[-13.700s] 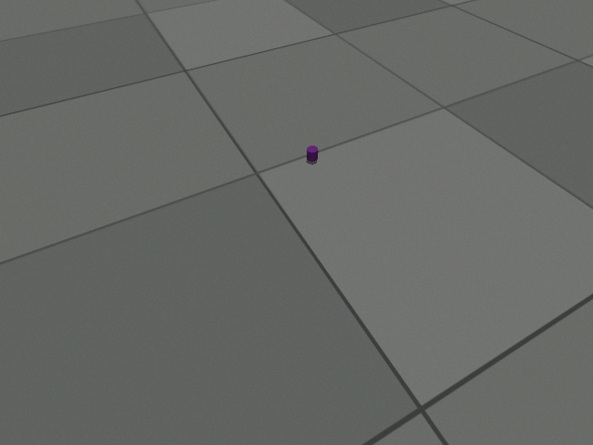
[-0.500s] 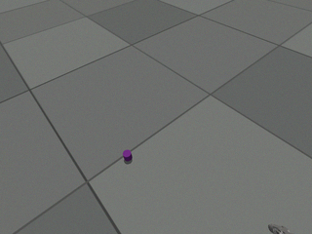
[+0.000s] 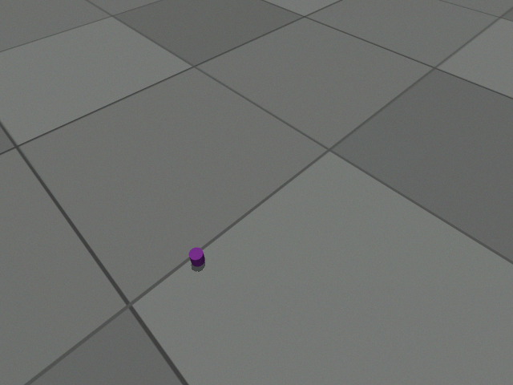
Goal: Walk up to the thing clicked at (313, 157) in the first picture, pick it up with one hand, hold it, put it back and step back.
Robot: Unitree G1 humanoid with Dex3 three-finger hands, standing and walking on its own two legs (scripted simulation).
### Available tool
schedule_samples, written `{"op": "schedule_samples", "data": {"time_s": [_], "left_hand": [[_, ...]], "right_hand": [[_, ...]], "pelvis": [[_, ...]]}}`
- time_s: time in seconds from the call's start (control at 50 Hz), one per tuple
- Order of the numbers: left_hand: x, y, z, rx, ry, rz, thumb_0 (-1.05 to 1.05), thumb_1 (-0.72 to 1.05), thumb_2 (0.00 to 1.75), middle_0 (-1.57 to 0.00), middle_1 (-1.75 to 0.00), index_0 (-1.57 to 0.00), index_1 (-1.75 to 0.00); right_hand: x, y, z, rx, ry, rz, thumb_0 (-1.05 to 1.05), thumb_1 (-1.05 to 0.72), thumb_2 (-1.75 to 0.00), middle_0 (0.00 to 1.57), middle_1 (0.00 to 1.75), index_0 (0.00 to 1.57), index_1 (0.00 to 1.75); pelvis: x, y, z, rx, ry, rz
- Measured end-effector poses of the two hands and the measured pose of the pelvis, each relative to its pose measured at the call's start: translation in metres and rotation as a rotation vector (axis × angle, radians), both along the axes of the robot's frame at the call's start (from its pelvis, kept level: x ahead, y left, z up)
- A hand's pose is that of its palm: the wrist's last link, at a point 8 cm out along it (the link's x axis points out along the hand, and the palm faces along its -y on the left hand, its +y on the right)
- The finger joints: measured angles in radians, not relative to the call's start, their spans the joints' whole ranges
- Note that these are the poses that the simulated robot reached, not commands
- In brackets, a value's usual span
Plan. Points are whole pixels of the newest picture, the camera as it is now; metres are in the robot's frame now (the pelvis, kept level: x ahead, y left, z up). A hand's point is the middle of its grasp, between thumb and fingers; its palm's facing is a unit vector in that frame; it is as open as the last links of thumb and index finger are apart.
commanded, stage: walk up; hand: left
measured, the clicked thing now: (197, 257) +0.71 +0.26 -0.74
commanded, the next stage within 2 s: stand in 0.62 s
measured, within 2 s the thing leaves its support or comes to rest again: neither
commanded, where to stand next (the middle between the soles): +0.35 +0.00 m, yaw +3 degrees
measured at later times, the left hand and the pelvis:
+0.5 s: hand out of the picture +0.16 +0.26 -0.14, palm faces +0.02 -0.95 -0.33, open 7.4 cm; pelvis +0.03 +0.01 +0.01, yaw -1 degrees
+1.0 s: hand out of the picture +0.08 +0.26 -0.14, palm faces -0.03 -0.94 -0.34, open 7.4 cm; pelvis +0.01 +0.00 +0.02, yaw -1 degrees
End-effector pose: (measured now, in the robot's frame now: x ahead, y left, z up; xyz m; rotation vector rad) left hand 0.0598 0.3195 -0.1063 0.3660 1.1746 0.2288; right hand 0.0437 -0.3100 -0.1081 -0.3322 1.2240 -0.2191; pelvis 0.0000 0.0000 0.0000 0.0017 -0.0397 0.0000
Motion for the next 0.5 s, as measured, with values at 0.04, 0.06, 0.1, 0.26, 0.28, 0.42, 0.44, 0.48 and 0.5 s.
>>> {"op": "schedule_samples", "data": {"time_s": [0.04, 0.06, 0.1, 0.26, 0.28, 0.42, 0.44, 0.48, 0.5], "left_hand": [[0.008, -0.006, 0.000, 0.007, -0.012, 0.000, 0.00, 0.90, 0.90, -0.20, -0.30, -0.20, -0.30], [0.012, -0.009, 0.001, 0.006, -0.017, 0.000, 0.00, 0.90, 0.90, -0.20, -0.30, -0.20, -0.30], [0.019, -0.014, 0.003, -0.002, -0.021, -0.008, 0.00, 0.90, 0.90, -0.20, -0.30, -0.20, -0.30], [0.066, -0.021, 0.004, -0.051, -0.095, -0.003, 0.00, 0.90, 0.90, -0.21, -0.30, -0.21, -0.30], [0.071, -0.022, 0.004, -0.056, -0.105, -0.005, 0.00, 0.90, 0.90, -0.21, -0.30, -0.21, -0.30], [0.088, -0.020, 0.004, -0.073, -0.122, -0.011, 0.00, 0.90, 0.90, -0.21, -0.30, -0.21, -0.30], [0.088, -0.020, 0.004, -0.074, -0.119, -0.010, 0.00, 0.90, 0.90, -0.21, -0.30, -0.21, -0.30], [0.086, -0.019, 0.004, -0.075, -0.112, -0.007, 0.00, 0.90, 0.90, -0.21, -0.30, -0.20, -0.30], [0.084, -0.019, 0.004, -0.075, -0.106, -0.006, 0.00, 0.90, 0.90, -0.21, -0.30, -0.20, -0.30]], "right_hand": [[0.005, -0.004, -0.007, 0.003, 0.006, -0.015, 0.00, -0.90, -0.90, 0.20, 0.30, 0.20, 0.30], [0.009, -0.004, -0.009, 0.006, 0.006, -0.020, 0.00, -0.90, -0.90, 0.20, 0.30, 0.20, 0.30], [0.019, 0.000, -0.011, 0.015, -0.002, -0.023, 0.00, -0.90, -0.90, 0.20, 0.30, 0.20, 0.30], [0.049, 0.019, -0.009, 0.037, -0.041, 0.010, 0.00, -0.90, -0.90, 0.20, 0.30, 0.20, 0.30], [0.053, 0.021, -0.008, 0.038, -0.044, 0.013, 0.00, -0.90, -0.90, 0.20, 0.30, 0.20, 0.30], [0.075, 0.025, 0.006, 0.020, -0.091, 0.023, 0.00, -0.90, -0.90, 0.20, 0.30, 0.20, 0.30], [0.077, 0.024, 0.008, 0.016, -0.095, 0.024, 0.00, -0.90, -0.90, 0.20, 0.30, 0.20, 0.30], [0.079, 0.023, 0.010, 0.010, -0.101, 0.024, 0.00, -0.90, -0.90, 0.20, 0.30, 0.20, 0.30], [0.080, 0.022, 0.011, 0.007, -0.102, 0.024, 0.00, -0.90, -0.90, 0.20, 0.30, 0.20, 0.30]], "pelvis": [[0.004, -0.002, -0.002, -0.019, -0.011, 0.001], [0.007, -0.003, -0.002, -0.025, -0.011, 0.002], [0.012, -0.003, -0.001, -0.015, -0.006, -0.005], [0.027, 0.004, 0.002, 0.002, 0.001, -0.002], [0.028, 0.004, 0.003, -0.001, 0.001, -0.003], [0.030, 0.006, 0.007, -0.002, -0.001, -0.010], [0.030, 0.006, 0.008, -0.002, -0.002, -0.011], [0.029, 0.007, 0.009, -0.003, -0.002, -0.012], [0.029, 0.007, 0.009, -0.003, -0.003, -0.012]]}}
